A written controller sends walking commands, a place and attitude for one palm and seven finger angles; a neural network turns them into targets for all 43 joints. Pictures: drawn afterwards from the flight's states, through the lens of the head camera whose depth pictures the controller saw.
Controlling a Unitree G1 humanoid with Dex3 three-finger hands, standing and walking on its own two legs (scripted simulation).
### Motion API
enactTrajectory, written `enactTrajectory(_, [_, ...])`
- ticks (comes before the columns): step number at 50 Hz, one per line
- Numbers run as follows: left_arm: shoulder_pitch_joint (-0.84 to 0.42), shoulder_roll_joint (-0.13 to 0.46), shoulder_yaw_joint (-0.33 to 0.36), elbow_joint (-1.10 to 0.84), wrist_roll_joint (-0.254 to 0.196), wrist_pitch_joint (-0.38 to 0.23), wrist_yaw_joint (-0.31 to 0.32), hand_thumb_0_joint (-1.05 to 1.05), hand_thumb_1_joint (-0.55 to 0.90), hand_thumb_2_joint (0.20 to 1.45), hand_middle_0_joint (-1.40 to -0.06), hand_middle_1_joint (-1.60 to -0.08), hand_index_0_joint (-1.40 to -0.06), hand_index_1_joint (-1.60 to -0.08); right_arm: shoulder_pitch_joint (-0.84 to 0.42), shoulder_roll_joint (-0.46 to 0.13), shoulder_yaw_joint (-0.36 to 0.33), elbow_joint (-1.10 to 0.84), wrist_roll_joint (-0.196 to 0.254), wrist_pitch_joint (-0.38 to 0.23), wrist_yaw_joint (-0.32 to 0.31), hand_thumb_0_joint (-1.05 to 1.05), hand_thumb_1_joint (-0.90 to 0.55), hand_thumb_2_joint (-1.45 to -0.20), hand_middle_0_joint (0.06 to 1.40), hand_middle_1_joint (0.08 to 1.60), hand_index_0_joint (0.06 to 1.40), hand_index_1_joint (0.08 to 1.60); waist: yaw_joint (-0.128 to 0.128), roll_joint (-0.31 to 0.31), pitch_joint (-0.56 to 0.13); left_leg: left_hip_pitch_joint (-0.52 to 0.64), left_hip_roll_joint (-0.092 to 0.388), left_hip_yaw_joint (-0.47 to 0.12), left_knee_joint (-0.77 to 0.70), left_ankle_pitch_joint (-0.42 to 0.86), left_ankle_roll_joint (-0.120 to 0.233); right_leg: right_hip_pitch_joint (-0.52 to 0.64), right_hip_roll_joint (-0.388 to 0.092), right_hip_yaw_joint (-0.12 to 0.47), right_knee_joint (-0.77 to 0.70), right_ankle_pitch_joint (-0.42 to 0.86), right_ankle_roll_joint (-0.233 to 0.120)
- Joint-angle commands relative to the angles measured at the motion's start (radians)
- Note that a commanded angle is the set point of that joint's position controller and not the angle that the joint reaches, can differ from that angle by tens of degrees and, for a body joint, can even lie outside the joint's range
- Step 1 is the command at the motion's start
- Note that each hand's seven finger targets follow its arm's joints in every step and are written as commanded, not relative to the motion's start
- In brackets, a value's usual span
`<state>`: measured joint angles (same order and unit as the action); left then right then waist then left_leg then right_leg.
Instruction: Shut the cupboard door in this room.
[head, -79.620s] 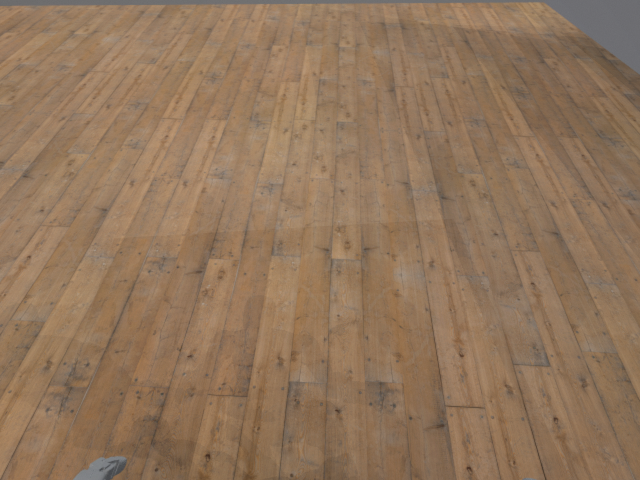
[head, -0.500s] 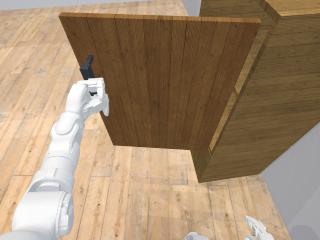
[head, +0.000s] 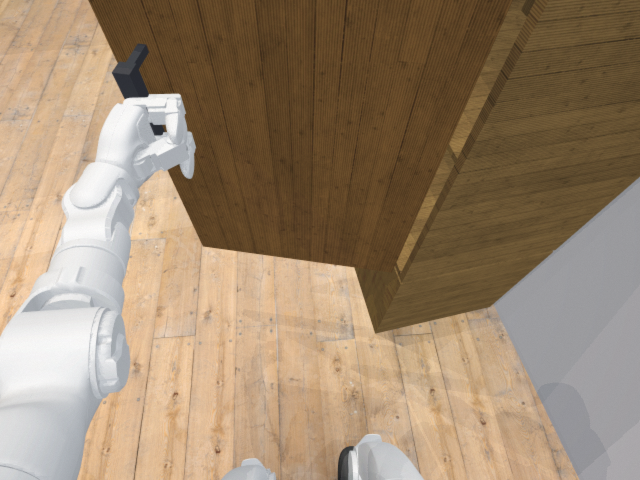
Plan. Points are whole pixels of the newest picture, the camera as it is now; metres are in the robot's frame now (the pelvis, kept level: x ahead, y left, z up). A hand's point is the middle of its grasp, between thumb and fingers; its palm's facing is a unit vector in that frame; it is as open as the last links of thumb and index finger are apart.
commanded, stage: push the door shut along its arc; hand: left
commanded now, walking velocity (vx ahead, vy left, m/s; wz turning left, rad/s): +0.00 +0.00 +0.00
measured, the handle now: (153, 109) +0.57 +0.18 +0.10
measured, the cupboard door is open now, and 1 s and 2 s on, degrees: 69 59 49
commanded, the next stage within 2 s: pull the fist back off the door in 1.12 s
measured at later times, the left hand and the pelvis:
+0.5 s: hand (220, 116) +0.53 +0.09 +0.12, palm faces -0.38 -0.93 +0.00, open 3.1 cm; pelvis +0.01 +0.01 -0.01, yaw +0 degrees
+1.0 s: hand (240, 94) +0.57 +0.07 +0.12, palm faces -0.44 -0.90 -0.01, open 3.2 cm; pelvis +0.02 +0.00 -0.01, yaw -1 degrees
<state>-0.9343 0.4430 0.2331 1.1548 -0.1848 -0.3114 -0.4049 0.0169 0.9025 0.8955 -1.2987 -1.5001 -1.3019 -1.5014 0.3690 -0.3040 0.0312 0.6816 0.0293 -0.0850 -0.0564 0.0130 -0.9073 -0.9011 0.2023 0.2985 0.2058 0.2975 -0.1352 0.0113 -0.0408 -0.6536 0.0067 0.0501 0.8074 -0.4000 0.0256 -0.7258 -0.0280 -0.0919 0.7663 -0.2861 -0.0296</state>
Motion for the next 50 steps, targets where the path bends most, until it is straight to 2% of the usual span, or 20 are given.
enactTrajectory(1, [-0.528,0.186,0.03,-0.212,-0.012,-0.06,-0.018,0.0,0.9,0.9,-1.3,-1.5,-1.3,-1.5,0.113,-0.166,-0.061,-0.077,-0.003,-0.021,-0.006,0.0,-0.9,-0.9,0.2,0.3,0.2,0.3,-0.031,0.059,-0.474,0.172,-0.009,-0.091,-0.085,0.278,-0.005,0.252,0.033,0.076,-0.047,0.255,0.004])
enactTrajectory(3, [-0.514,0.214,0.056,-0.187,-0.009,-0.05,-0.015,0.0,0.9,0.9,-1.3,-1.5,-1.3,-1.5,0.117,-0.17,-0.061,-0.083,-0.003,-0.014,-0.005,0.0,-0.9,-0.9,0.2,0.3,0.2,0.3,-0.029,0.034,-0.46,0.15,-0.008,-0.087,-0.084,0.274,-0.003,0.26,0.036,0.077,-0.048,0.257,0.004])
enactTrajectory(5, [-0.547,0.232,0.068,-0.201,-0.003,-0.051,-0.01,0.0,0.9,0.9,-1.3,-1.5,-1.3,-1.5,0.125,-0.169,-0.06,-0.086,-0.008,-0.012,-0.003,0.0,-0.9,-0.9,0.2,0.3,0.2,0.3,-0.029,0.055,-0.479,0.155,-0.01,-0.088,-0.078,0.3,-0.003,0.261,0.037,0.076,-0.04,0.276,0.005])
enactTrajectory(9, [-0.588,0.194,0.028,-0.181,0.003,-0.05,-0.015,0.0,0.9,0.9,-1.3,-1.5,-1.3,-1.5,0.134,-0.168,-0.06,-0.085,-0.006,-0.006,-0.003,0.0,-0.9,-0.9,0.2,0.3,0.2,0.3,-0.055,0.043,-0.452,0.152,-0.01,-0.088,-0.07,0.288,0.001,0.228,0.041,0.07,-0.042,0.257,0.005])
enactTrajectory(11, [-0.607,0.244,0.059,-0.152,0.01,-0.044,-0.022,0.0,0.9,0.9,-1.3,-1.5,-1.3,-1.5,0.144,-0.178,-0.062,-0.073,-0.007,-0.001,-0.006,0.0,-0.9,-0.9,0.2,0.3,0.2,0.3,-0.061,0.032,-0.46,0.153,-0.004,-0.095,-0.064,0.282,-0.001,0.212,0.041,0.074,-0.042,0.249,0.006])
enactTrajectory(12, [-0.635,0.201,0.018,-0.155,0.01,-0.039,-0.03,0.0,0.9,0.9,-1.3,-1.5,-1.3,-1.5,0.138,-0.173,-0.059,-0.076,-0.008,-0.003,-0.006,0.0,-0.9,-0.9,0.2,0.3,0.2,0.3,-0.074,0.046,-0.46,0.152,-0.006,-0.095,-0.064,0.268,0.0,0.199,0.041,0.073,-0.043,0.236,0.008])
enactTrajectory(15, [-0.674,0.201,0.013,-0.145,0.01,-0.038,-0.04,0.0,0.9,0.9,-1.3,-1.5,-1.3,-1.5,0.147,-0.176,-0.06,-0.064,-0.011,-0.004,-0.008,0.0,-0.9,-0.9,0.2,0.3,0.2,0.3,-0.081,0.087,-0.481,0.195,-0.004,-0.106,-0.049,0.307,-0.004,0.159,0.044,0.067,-0.034,0.24,0.004])
enactTrajectory(16, [-0.714,0.187,-0.003,-0.153,0.011,-0.036,-0.041,0.0,0.9,0.9,-1.3,-1.5,-1.3,-1.5,0.154,-0.176,-0.06,-0.054,-0.014,-0.006,-0.009,0.0,-0.9,-0.9,0.2,0.3,0.2,0.3,-0.096,0.091,-0.481,0.214,0.001,-0.115,-0.044,0.321,-0.005,0.128,0.044,0.061,-0.031,0.237,0.005])
enactTrajectory(18, [-0.689,0.198,0.017,-0.119,0.01,-0.024,-0.044,0.0,0.9,0.9,-1.3,-1.5,-1.3,-1.5,0.163,-0.18,-0.062,-0.053,-0.017,-0.005,-0.006,0.0,-0.9,-0.9,0.2,0.3,0.2,0.3,-0.09,0.062,-0.489,0.207,0.0,-0.117,-0.036,0.334,-0.004,0.137,0.046,0.06,-0.029,0.243,0.004])
enactTrajectory(21, [-0.735,0.195,0.01,-0.106,0.013,-0.015,-0.044,0.0,0.9,0.9,-1.3,-1.5,-1.3,-1.5,0.17,-0.179,-0.061,-0.042,-0.021,-0.003,-0.007,0.0,-0.9,-0.9,0.2,0.3,0.2,0.3,-0.105,0.088,-0.487,0.21,0.002,-0.119,-0.021,0.362,-0.004,0.102,0.046,0.058,-0.021,0.254,0.006])
enactTrajectory(23, [-0.738,0.22,0.026,-0.075,0.025,-0.004,-0.038,0.0,0.9,0.9,-1.3,-1.5,-1.3,-1.5,0.178,-0.182,-0.06,-0.044,-0.023,0.002,-0.007,0.0,-0.9,-0.9,0.2,0.3,0.2,0.3,-0.11,0.051,-0.471,0.167,0.001,-0.118,-0.018,0.329,-0.002,0.108,0.046,0.058,-0.018,0.238,0.006])
enactTrajectory(24, [-0.75,0.234,0.039,-0.073,0.025,-0.007,-0.033,0.0,0.9,0.9,-1.3,-1.5,-1.3,-1.5,0.186,-0.184,-0.057,-0.048,-0.026,0.001,-0.009,0.0,-0.9,-0.9,0.2,0.3,0.2,0.3,-0.105,0.076,-0.481,0.167,-0.004,-0.119,-0.016,0.352,-0.001,0.113,0.048,0.056,-0.008,0.251,0.001])
enactTrajectory(30, [-0.785,0.306,0.073,-0.068,0.063,-0.004,-0.033,0.0,0.9,0.9,-1.3,-1.5,-1.3,-1.5,0.2,-0.181,-0.059,-0.06,-0.032,0.012,-0.007,0.0,-0.9,-0.9,0.2,0.3,0.2,0.3,-0.111,0.081,-0.563,0.128,-0.007,-0.104,0.019,0.377,0.001,0.16,0.049,0.072,0.014,0.321,0.007])
enactTrajectory(32, [-0.812,0.288,0.049,-0.06,0.068,0.008,-0.042,0.0,0.9,0.9,-1.3,-1.5,-1.3,-1.5,0.208,-0.182,-0.062,-0.054,-0.034,0.018,-0.007,0.0,-0.9,-0.9,0.2,0.3,0.2,0.3,-0.128,0.082,-0.548,0.12,-0.005,-0.103,0.026,0.372,0.002,0.14,0.051,0.07,0.014,0.321,0.01])
enactTrajectory(40, [-0.861,0.273,0.034,-0.076,0.057,0.032,-0.083,0.0,0.9,0.9,-1.3,-1.5,-1.3,-1.5,0.226,-0.185,-0.067,-0.03,-0.039,0.022,-0.012,0.0,-0.9,-0.9,0.2,0.3,0.2,0.3,-0.14,0.123,-0.611,0.186,-0.004,-0.109,0.046,0.442,0.001,0.118,0.06,0.062,0.018,0.366,0.004])
enactTrajectory(43, [-0.905,0.209,-0.018,-0.068,0.055,0.044,-0.09,0.0,0.9,0.9,-1.3,-1.5,-1.3,-1.5,0.227,-0.184,-0.069,-0.014,-0.041,0.02,-0.01,0.0,-0.9,-0.9,0.2,0.3,0.2,0.3,-0.164,0.133,-0.57,0.2,-0.003,-0.112,0.047,0.424,0.003,0.064,0.062,0.053,0.009,0.336,0.004])
enactTrajectory(45, [-0.932,0.228,-0.006,-0.096,0.05,0.036,-0.09,0.0,0.9,0.9,-1.3,-1.5,-1.3,-1.5,0.23,-0.185,-0.07,-0.005,-0.044,0.017,-0.012,0.0,-0.9,-0.9,0.2,0.3,0.2,0.3,-0.165,0.147,-0.61,0.235,-0.001,-0.116,0.054,0.463,0.002,0.064,0.065,0.052,0.014,0.351,0.003])
enactTrajectory(47, [-0.933,0.202,-0.023,-0.055,0.05,0.048,-0.093,0.0,0.9,0.9,-1.3,-1.5,-1.3,-1.5,0.229,-0.184,-0.068,0.002,-0.045,0.017,-0.011,0.0,-0.9,-0.9,0.2,0.3,0.2,0.3,-0.173,0.121,-0.568,0.202,-0.003,-0.116,0.052,0.427,0.003,0.056,0.065,0.046,0.014,0.333,0.002])
enactTrajectory(49, [-0.956,0.164,-0.047,-0.075,0.042,0.043,-0.092,0.0,0.9,0.9,-1.3,-1.5,-1.3,-1.5,0.228,-0.182,-0.068,0.005,-0.044,0.014,-0.013,0.0,-0.9,-0.9,0.2,0.3,0.2,0.3,-0.18,0.157,-0.565,0.234,-0.003,-0.114,0.057,0.459,0.006,0.025,0.067,0.039,0.018,0.334,-0.003])
enactTrajectory(50, [-0.964,0.177,-0.043,-0.061,0.051,0.046,-0.089,0.0,0.9,0.9,-1.3,-1.5,-1.3,-1.5,0.227,-0.184,-0.069,0.018,-0.047,0.015,-0.011,0.0,-0.9,-0.9,0.2,0.3,0.2,0.3,-0.183,0.145,-0.57,0.234,0.0,-0.123,0.064,0.459,0.002,0.014,0.067,0.042,0.022,0.328,0.0])
